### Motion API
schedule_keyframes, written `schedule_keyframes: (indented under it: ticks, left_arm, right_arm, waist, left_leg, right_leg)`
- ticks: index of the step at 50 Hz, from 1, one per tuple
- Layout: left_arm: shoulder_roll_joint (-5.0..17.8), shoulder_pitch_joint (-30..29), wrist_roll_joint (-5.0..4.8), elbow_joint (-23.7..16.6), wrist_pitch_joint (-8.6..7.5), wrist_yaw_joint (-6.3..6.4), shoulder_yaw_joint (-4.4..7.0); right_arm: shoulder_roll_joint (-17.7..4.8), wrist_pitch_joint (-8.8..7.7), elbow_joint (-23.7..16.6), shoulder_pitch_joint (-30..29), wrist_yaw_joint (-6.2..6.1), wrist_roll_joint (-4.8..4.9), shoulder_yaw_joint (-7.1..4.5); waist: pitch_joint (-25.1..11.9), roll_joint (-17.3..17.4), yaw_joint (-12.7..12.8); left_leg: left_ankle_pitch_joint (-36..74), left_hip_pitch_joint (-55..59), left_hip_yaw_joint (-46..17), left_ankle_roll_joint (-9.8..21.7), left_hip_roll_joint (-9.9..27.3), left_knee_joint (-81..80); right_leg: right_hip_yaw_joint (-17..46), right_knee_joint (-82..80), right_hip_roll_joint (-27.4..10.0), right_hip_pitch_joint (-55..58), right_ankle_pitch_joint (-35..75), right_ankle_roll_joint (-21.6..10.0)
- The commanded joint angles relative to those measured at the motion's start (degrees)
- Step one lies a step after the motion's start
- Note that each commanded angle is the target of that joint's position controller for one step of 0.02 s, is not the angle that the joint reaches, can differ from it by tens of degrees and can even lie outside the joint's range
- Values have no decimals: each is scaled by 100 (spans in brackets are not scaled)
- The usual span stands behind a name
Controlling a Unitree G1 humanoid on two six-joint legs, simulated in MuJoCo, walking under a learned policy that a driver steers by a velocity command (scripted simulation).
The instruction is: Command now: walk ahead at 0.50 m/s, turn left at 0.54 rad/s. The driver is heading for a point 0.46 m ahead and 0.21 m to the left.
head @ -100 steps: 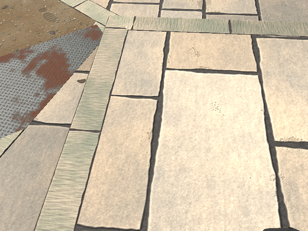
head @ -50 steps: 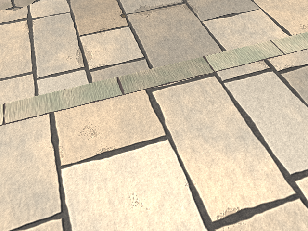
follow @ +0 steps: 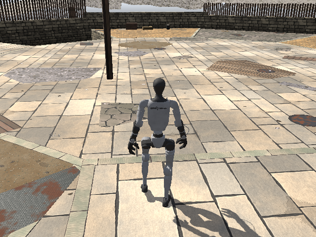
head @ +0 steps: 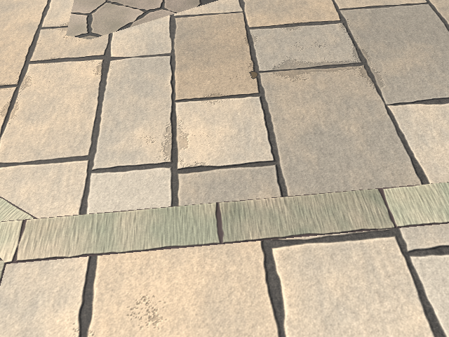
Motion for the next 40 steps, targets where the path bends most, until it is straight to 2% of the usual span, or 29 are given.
schedule_keyframes:
  ticks: [1, 3, 6, 8, 9, 10, 11, 12, 13, 14, 15, 16, 17, 18, 19, 21, 23, 25, 27, 29, 32, 34, 35, 36, 37, 38, 39, 40]
  left_arm:
    - [603, -112, 6, -273, -92, 5, 107]
    - [713, 47, 3, -211, -78, 24, 137]
    - [824, 288, 13, -101, 7, 58, 176]
    - [946, 295, 28, -72, 91, 85, 208]
    - [1048, 289, 31, -62, 144, 93, 236]
    - [1132, 272, 29, -69, 213, 88, 260]
    - [1156, 203, 9, -120, 270, 70, 260]
    - [918, 238, 32, -310, 271, 53, 191]
    - [447, 174, -40, -798, 203, -68, 125]
    - [905, -590, 22, -946, 128, -88, 182]
    - [754, -784, -65, -1003, 59, -109, 138]
    - [707, -598, -71, -885, 23, -85, 120]
    - [692, -570, 30, -872, 91, -74, 128]
    - [665, -394, 129, -817, 203, -76, 119]
    - [648, -342, 171, -817, 305, -93, 122]
    - [560, -479, 177, -899, 428, -132, 103]
    - [553, -951, 167, -1082, 466, -139, 93]
    - [584, -1454, 150, -1260, 469, -141, 88]
    - [544, -1666, 125, -1328, 454, -145, 58]
    - [473, -1816, 88, -1379, 420, -143, 6]
    - [457, -2032, 31, -1436, 370, -126, -45]
    - [555, -1755, 48, -1345, 308, -100, -32]
    - [686, -1354, 59, -1210, 274, -68, 12]
    - [766, -851, 72, -1048, 216, -31, 47]
    - [873, -262, 100, -895, 108, 13, 69]
    - [1298, 216, 140, -919, 57, 39, 112]
    - [1259, 147, -71, -895, 183, -8, 127]
    - [958, -252, -188, -1030, 265, -65, 65]
  right_arm:
    - [43, -43, -465, -463, 90, 0, 91]
    - [45, -51, -622, -842, 127, -18, 127]
    - [-46, -54, -779, -1127, 149, -53, 120]
    - [-118, -52, -787, -1020, 120, -72, 83]
    - [-181, -57, -730, -759, 86, -78, 46]
    - [-273, -89, -589, -235, 47, -71, -17]
    - [-415, -152, -305, 657, -27, -104, -117]
    - [-964, -184, -109, 1467, -125, -162, -300]
    - [-1597, -123, -267, 1153, -166, -14, -435]
    - [-1498, -43, -311, 1283, -204, 62, -411]
    - [-1232, -48, -246, 1027, -258, 93, -339]
    - [-895, -93, -228, 757, -269, 120, -255]
    - [-739, -147, -243, 554, -294, 152, -207]
    - [-620, -199, -288, 397, -302, 170, -160]
    - [-595, -262, -297, 435, -290, 188, -139]
    - [-722, -346, -249, 642, -268, 203, -161]
    - [-794, -357, -218, 894, -266, 185, -176]
    - [-787, -350, -187, 1160, -264, 183, -172]
    - [-752, -345, -146, 1328, -287, 183, -144]
    - [-723, -331, -100, 1490, -325, 179, -118]
    - [-623, -268, -40, 1681, -393, 123, -54]
    - [-642, -251, -61, 1571, -439, 67, -41]
    - [-719, -267, -103, 1422, -459, 61, -53]
    - [-805, -292, -129, 1253, -462, 107, -69]
    - [-781, -340, -197, 1126, -441, 181, -53]
    - [-374, -382, -382, 1479, -441, 269, 39]
    - [-320, -289, -179, 2424, -480, 419, 10]
    - [-591, -180, 68, 2380, -503, 174, -21]
  waist:
    - [301, -693, -65]
    - [374, -688, 36]
    - [432, -683, 102]
    - [298, -770, 2]
    - [113, -838, -121]
    - [-201, -824, -340]
    - [-706, -595, -739]
    - [-1324, 32, -1012]
    - [-1693, 1417, -590]
    - [-1456, 252, -868]
    - [-787, 3, -686]
    - [-328, -360, -373]
    - [-192, -390, -171]
    - [-231, -329, -18]
    - [-285, -299, 32]
    - [-238, -261, 46]
    - [-46, -173, -90]
    - [91, -85, -269]
    - [118, -29, -328]
    - [-14, 43, -417]
    - [-98, 194, -566]
    - [-132, 265, -435]
    - [-228, 313, -247]
    - [-370, 236, 38]
    - [-662, -28, 343]
    - [-1495, -1039, 278]
    - [-2424, -1799, -83]
    - [-1988, -894, -158]
  left_leg:
    - [628, -91, 139, -19, 56, -855]
    - [693, 73, 372, 79, 7, -1378]
    - [246, 187, 608, 302, -121, -1825]
    - [-309, 564, 813, 513, -400, -2010]
    - [-645, 926, 915, 636, -614, -2062]
    - [-852, 1483, 958, 778, -856, -2212]
    - [-636, 2650, 876, 956, -1040, -2675]
    - [-1308, 4113, -559, 1258, -42, -2924]
    - [-1427, 5561, -3880, 2125, 1389, -3807]
    - [-841, 5406, -3873, 2035, 1413, -4185]
    - [-187, 4793, -2996, 1920, 1313, -4118]
    - [678, 3965, -2414, 1671, 1023, -4150]
    - [1145, 3478, -1981, 1511, 714, -4180]
    - [1416, 3178, -1713, 1442, 520, -4235]
    - [1608, 3045, -1620, 1445, 423, -4271]
    - [1587, 2865, -1498, 1459, 271, -4388]
    - [1309, 2837, -1549, 1399, 195, -4523]
    - [1216, 3002, -1649, 1307, 163, -4556]
    - [2635, 3222, -1421, 1118, 113, -4271]
    - [3834, 3371, -1138, 871, 7, -3907]
    - [4237, 3613, -1106, 671, -34, -3578]
    - [4444, 3668, -1215, 572, 10, -3218]
    - [4730, 3662, -1301, 496, 22, -2882]
    - [4706, 3682, -1295, 410, -57, -2343]
    - [3825, 3291, -1194, 292, -311, -1475]
    - [361, 2343, -825, 110, -889, 227]
    - [-2973, 1666, -743, -5, -1566, 1395]
    - [-2644, 1509, -1019, -36, -1303, 1722]
  right_leg:
    - [452, -759, -1467, -160, 1550, -539]
    - [254, -732, -1555, 9, 1724, -519]
    - [26, -443, -1693, 550, 2333, -451]
    - [-182, 156, -1716, 853, 3805, -377]
    - [-264, 705, -1719, 954, 4685, -349]
    - [-313, 1574, -1698, 963, 5139, -336]
    - [-431, 2891, -1598, 488, 4652, -202]
    - [-416, 4636, -1416, -830, 2551, 2]
    - [168, 6663, -41, -3396, -1874, 398]
    - [1228, 6811, -217, -4072, -1571, 352]
    - [1316, 6556, -491, -4166, -997, 284]
    - [1342, 5908, -706, -3768, -661, 270]
    - [1407, 5518, -817, -3395, -637, 305]
    - [1417, 5316, -839, -3040, -591, 362]
    - [1400, 5167, -817, -2889, -597, 417]
    - [1310, 4795, -770, -2957, -409, 519]
    - [1270, 4327, -759, -3288, 10, 599]
    - [1283, 3786, -719, -3602, 426, 641]
    - [1221, 3301, -594, -3588, 775, 612]
    - [1105, 2897, -405, -3304, 1048, 513]
    - [1004, 2336, -121, -2931, 1187, 330]
    - [1039, 1911, 38, -2389, 979, 160]
    - [1073, 1692, 137, -1922, 883, 37]
    - [1076, 1188, 159, -1380, 1223, -72]
    - [1353, 752, -246, -371, 2726, -205]
    - [2694, 1433, -1838, 1104, 6174, -689]
    - [4089, 1411, -2785, 1717, 7460, -1666]
    - [3957, 1049, -2536, 950, 6097, -1667]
